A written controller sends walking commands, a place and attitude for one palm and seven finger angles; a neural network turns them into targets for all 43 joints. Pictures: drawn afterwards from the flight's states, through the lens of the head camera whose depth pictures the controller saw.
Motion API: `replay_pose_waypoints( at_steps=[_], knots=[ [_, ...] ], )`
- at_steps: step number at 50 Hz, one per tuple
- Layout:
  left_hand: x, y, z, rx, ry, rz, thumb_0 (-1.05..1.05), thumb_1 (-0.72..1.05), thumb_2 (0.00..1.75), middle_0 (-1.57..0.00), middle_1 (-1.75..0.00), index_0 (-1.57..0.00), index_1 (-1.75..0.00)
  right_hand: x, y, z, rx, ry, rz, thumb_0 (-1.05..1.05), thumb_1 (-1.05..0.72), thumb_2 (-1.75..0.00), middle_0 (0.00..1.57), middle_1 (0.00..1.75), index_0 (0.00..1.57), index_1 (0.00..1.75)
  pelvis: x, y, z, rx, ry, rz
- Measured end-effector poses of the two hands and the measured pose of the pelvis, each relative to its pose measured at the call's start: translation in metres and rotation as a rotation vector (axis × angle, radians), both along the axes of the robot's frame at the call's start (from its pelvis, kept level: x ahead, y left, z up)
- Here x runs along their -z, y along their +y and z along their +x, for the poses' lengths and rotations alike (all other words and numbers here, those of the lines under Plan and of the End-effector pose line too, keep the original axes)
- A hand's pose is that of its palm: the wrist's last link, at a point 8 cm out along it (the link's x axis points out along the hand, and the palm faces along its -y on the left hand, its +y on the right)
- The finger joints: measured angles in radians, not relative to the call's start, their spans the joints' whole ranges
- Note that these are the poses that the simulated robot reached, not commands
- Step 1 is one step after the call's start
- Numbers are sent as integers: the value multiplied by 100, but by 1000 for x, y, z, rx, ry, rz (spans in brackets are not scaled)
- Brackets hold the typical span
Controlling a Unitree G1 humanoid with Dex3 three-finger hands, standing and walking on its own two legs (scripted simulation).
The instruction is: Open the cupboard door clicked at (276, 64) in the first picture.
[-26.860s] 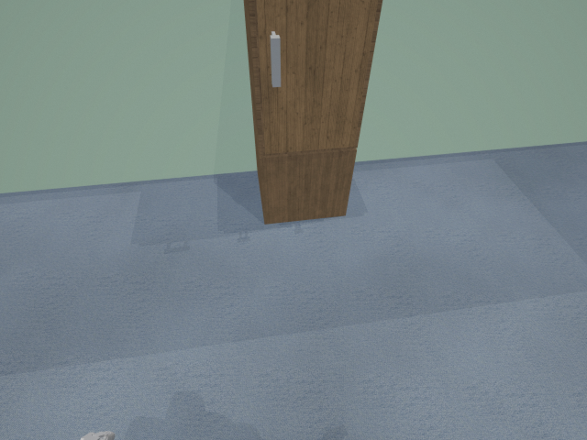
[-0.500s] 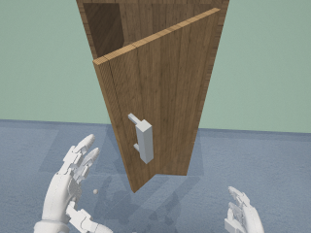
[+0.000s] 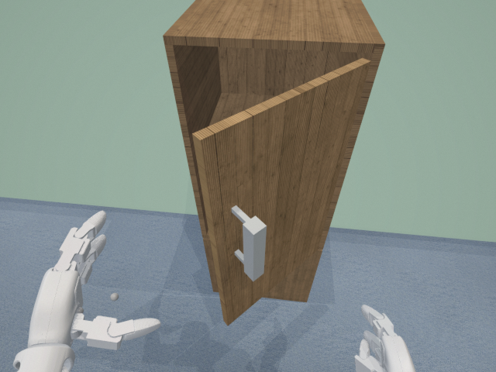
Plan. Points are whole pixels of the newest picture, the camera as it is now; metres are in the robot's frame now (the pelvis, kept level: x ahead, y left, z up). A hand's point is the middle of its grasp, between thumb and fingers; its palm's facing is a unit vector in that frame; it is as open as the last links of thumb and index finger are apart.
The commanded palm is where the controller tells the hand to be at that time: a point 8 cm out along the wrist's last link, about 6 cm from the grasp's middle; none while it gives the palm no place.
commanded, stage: draw the hand back to the body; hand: left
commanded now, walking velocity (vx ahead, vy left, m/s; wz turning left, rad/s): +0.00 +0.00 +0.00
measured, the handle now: (246, 242) +0.33 +0.04 +0.04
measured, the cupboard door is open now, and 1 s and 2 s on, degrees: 47 47 47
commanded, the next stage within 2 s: step back with the hand held close in 0.84 s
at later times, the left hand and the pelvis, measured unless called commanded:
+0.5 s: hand (57, 249) +0.20 +0.25 +0.18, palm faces +0.47 -0.79 -0.40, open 8.7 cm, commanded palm +0.15 +0.28 +0.19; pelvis +0.01 -0.01 +0.02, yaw -1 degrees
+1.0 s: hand (66, 257) +0.19 +0.23 +0.18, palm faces +0.46 -0.80 -0.39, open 7.4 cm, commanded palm +0.15 +0.27 +0.20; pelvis +0.00 -0.03 +0.02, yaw -1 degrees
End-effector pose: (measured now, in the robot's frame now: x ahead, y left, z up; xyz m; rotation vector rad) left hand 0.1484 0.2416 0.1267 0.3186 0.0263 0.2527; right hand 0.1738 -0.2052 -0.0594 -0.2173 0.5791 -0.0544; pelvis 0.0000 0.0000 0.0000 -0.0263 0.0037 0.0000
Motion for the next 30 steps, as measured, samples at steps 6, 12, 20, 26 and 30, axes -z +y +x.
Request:
replay_pose_waypoints(
  at_steps=[6,12,20,26,30],
  knots=[
    [-18,15,4,-57,-27,52,-1,0,52,-18,-30,-18,-30,-1,4,3,-17,32,3,1,-90,-90,20,30,20,30,-10,0,4,3,-35,8],
    [-36,26,8,-101,-69,94,0,21,61,-19,-30,-19,-30,-4,-1,9,-20,44,2,1,-90,-90,20,30,20,30,-16,-1,9,8,-57,13],
    [-57,37,10,-153,-129,141,0,49,73,-20,-30,-20,-30,-8,-14,17,-7,50,-10,1,-90,-90,20,30,20,30,-21,-8,12,12,-74,17],
    [-74,44,9,-193,-180,178,1,69,82,-21,-30,-21,-30,-8,-24,19,4,58,-12,1,-90,-90,20,30,20,30,-22,-14,13,12,-81,19],
    [-71,41,8,-202,-176,163,1,79,86,-21,-30,-21,-30,-7,-30,17,9,68,-10,1,-90,-90,20,30,20,30,-23,-17,12,13,-84,19]
  ],
)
